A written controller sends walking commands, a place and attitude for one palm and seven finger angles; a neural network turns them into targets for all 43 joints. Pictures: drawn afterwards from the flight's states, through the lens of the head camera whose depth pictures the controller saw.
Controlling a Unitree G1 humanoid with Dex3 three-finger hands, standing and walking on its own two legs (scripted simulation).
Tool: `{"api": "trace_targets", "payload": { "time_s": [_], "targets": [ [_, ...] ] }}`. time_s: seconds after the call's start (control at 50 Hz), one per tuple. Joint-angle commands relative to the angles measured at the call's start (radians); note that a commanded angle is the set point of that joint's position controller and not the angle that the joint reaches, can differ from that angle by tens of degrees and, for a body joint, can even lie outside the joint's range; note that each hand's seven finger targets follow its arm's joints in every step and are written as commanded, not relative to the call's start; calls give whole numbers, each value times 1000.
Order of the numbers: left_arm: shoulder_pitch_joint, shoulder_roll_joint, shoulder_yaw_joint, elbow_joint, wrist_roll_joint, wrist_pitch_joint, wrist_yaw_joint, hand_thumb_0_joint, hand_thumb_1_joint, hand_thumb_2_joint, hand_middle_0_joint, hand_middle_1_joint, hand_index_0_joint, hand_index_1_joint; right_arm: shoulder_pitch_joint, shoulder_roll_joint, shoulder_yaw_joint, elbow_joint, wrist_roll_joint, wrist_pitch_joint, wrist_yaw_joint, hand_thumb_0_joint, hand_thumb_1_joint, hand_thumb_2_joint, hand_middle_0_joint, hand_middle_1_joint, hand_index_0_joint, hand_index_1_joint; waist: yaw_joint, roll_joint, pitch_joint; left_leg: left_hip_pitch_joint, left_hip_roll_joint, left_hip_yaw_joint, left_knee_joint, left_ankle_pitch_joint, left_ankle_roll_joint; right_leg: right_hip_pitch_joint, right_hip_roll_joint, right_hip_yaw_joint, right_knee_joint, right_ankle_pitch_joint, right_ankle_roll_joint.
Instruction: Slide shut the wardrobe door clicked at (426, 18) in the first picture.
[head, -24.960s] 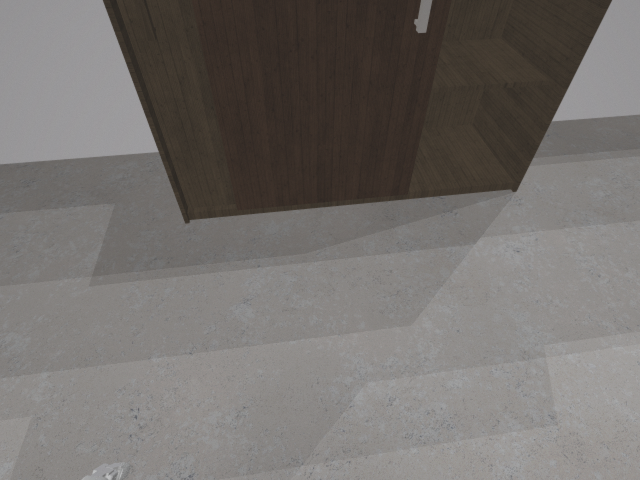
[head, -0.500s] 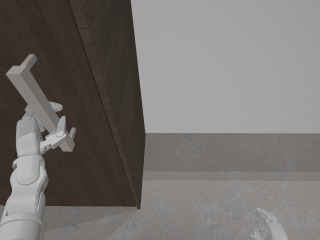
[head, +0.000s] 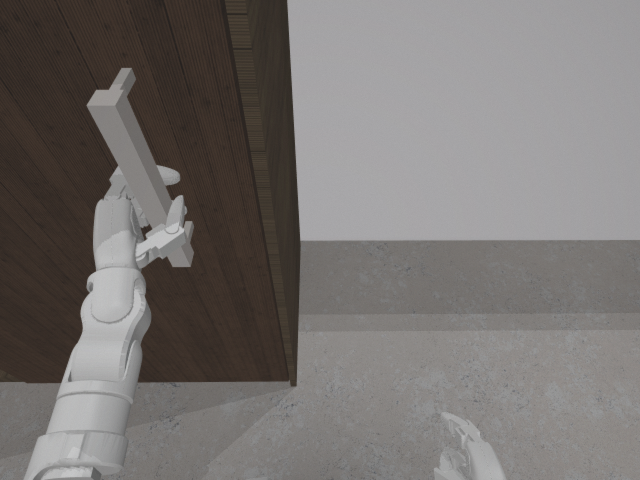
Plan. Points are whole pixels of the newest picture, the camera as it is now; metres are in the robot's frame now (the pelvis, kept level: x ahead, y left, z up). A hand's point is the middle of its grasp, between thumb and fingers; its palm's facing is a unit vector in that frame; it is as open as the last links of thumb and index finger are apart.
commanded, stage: stop walking and hold the door there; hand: left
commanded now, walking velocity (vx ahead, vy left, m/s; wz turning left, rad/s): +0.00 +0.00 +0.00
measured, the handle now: (158, 182) +0.41 +0.22 +0.14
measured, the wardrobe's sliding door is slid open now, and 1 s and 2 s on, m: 0.00 0.00 0.00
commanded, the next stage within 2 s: loosen the grip on the handle in 0.56 s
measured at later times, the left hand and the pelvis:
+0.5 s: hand (177, 227) +0.37 +0.20 +0.11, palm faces +0.33 -0.92 -0.20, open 6.0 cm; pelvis +0.03 -0.03 +0.00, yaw +1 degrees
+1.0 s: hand (168, 228) +0.36 +0.20 +0.12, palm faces +0.36 -0.92 -0.18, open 11.7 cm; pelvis +0.01 -0.03 -0.01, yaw +2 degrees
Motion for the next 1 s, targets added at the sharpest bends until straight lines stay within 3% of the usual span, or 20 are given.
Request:
{"api": "trace_targets", "payload": {
  "time_s": [0.0,0.04,0.06,0.16,0.18,0.3,0.32,0.4,0.56,0.62,0.64,0.66,0.68,0.7,0.72,0.78,0.82,0.84,0.88,0.98],
  "targets": [
    [-318,153,23,-162,20,-67,-7,0,900,900,-450,-1400,-450,-1400,-70,-190,-85,-139,6,-41,-28,0,-900,-900,200,300,200,300,-21,34,-268,122,164,-225,-173,-302,9,-36,-75,110,-79,-153,-1],
    [-324,179,42,-156,23,-73,-4,0,900,900,-450,-1400,-450,-1400,-62,-194,-87,-137,7,-42,-33,0,-900,-900,200,300,200,300,-19,27,-268,130,154,-218,-161,-260,7,-40,-85,124,-92,-133,-1],
    [-329,146,11,-159,21,-76,-7,0,900,900,-450,-1400,-450,-1400,-63,-190,-84,-140,6,-44,-34,0,-900,-900,200,300,200,300,-20,21,-270,126,147,-216,-153,-240,5,-32,-92,129,-100,-124,-1],
    [-283,151,20,-156,18,-80,-7,0,900,900,-450,-1400,-450,-1400,-58,-197,-93,-142,12,-49,-36,0,-900,-900,200,300,200,300,-19,-10,-281,153,114,-173,-83,-45,-4,-13,-127,168,-124,-9,-5],
    [-266,174,44,-146,17,-79,-4,0,900,900,-450,-1400,-450,-1400,-56,-203,-97,-140,13,-48,-37,0,-900,-900,200,300,200,300,-18,-10,-280,156,109,-167,-72,-19,-7,-13,-131,175,-125,15,-7],
    [-193,167,50,-169,13,-81,-5,0,900,900,-450,-1400,-450,-1400,-62,-204,-104,-150,19,-40,-37,0,-900,-900,200,300,200,300,-17,-26,-297,163,102,-153,-33,122,-10,36,-148,172,-94,221,-3],
    [-179,200,78,-162,13,-79,-2,0,900,900,-450,-1400,-450,-1400,-59,-213,-107,-144,21,-36,-38,0,-900,-900,200,300,200,300,-19,-10,-299,160,103,-154,-32,142,-10,49,-151,166,-87,249,-1],
    [-146,193,86,-147,12,-81,-4,0,900,900,-450,-1400,-450,-1400,-63,-206,-107,-152,21,-25,-37,0,-900,-900,200,300,200,300,-13,-41,-290,150,91,-142,-19,119,-12,50,-155,177,-89,281,5],
    [-131,183,78,-158,14,-85,-6,0,900,900,-450,-1400,-450,-1400,-71,-200,-100,-159,19,-13,-37,0,-900,-900,200,300,200,300,-11,-38,-286,166,94,-145,-25,131,-2,35,-145,168,-90,267,15],
    [-114,210,106,-140,13,-83,-5,0,900,900,-450,-1400,-450,-1400,-63,-207,-103,-154,19,-6,-39,0,-900,-900,200,300,200,300,-13,-48,-288,154,93,-150,-32,129,-4,51,-146,158,-88,258,14],
    [-886,779,529,-365,134,-110,-29,0,900,900,-450,-1400,-450,-1400,-42,-225,-177,-193,8,-29,-7,0,-900,-900,200,300,200,300,60,-300,-133,102,85,-35,67,158,7,-121,-117,186,-182,507,99],
    [-536,178,131,193,98,15,-104,0,779,842,-450,-1400,-450,-1400,-102,-214,-145,-134,-35,-87,-6,0,-900,-900,200,300,200,300,-33,-198,-480,125,-41,-61,-60,450,3,138,-38,49,108,839,-8],
    [-305,141,208,-28,19,15,-130,0,658,783,-450,-1400,-450,-1400,-2,-238,-165,-142,32,-111,2,0,-900,-900,200,300,200,300,29,-63,-607,263,-11,-123,10,667,-9,61,-28,-4,123,669,4],
    [-238,166,231,-123,-24,0,-144,0,538,725,-450,-1400,-450,-1400,-19,-246,-159,-138,22,-112,-1,0,-900,-900,200,300,200,300,80,136,-673,382,-8,-121,39,703,-29,32,-21,20,90,513,4],
    [-158,202,247,-138,-22,-14,-121,0,417,667,-450,-1400,-450,-1400,-27,-230,-154,-130,17,-116,6,0,-900,-900,200,300,200,300,86,296,-616,390,-8,-108,43,631,-44,-2,-29,27,60,353,-3],
    [-254,110,100,-145,29,-40,-44,0,54,492,-450,-1400,-450,-1400,-26,-226,-128,-143,14,-117,17,0,-900,-900,200,300,200,300,15,-4,-375,186,-14,-118,18,229,-15,-106,-15,14,27,189,7],
    [-337,152,101,-108,49,-56,-19,0,-188,375,-450,-1400,-450,-1400,-34,-238,-121,-144,19,-112,4,0,-900,-900,200,300,200,300,-6,-110,-311,98,-19,-123,4,53,-5,-130,-24,37,1,47,16],
    [-367,169,96,-89,55,-62,-14,0,-308,317,-450,-1400,-450,-1400,-43,-238,-117,-154,22,-113,-3,0,-900,-900,200,300,200,300,-2,-110,-309,79,-25,-117,-4,-10,-2,-133,-28,56,-16,-28,18],
    [-407,157,61,-96,61,-84,-14,0,-550,200,-423,-1367,-423,-1367,-55,-222,-108,-159,27,-120,-13,0,-900,-900,200,300,200,300,4,-46,-311,76,-32,-112,-12,-85,-1,-141,-32,77,-36,-126,14],
    [-463,182,57,-52,55,-117,-12,0,-550,200,-357,-1283,-357,-1283,-53,-221,-99,-138,29,-136,-29,0,-900,-900,200,300,200,300,-3,-5,-281,56,-35,-119,-13,-170,-1,-151,-36,98,-63,-230,8]
  ]
}}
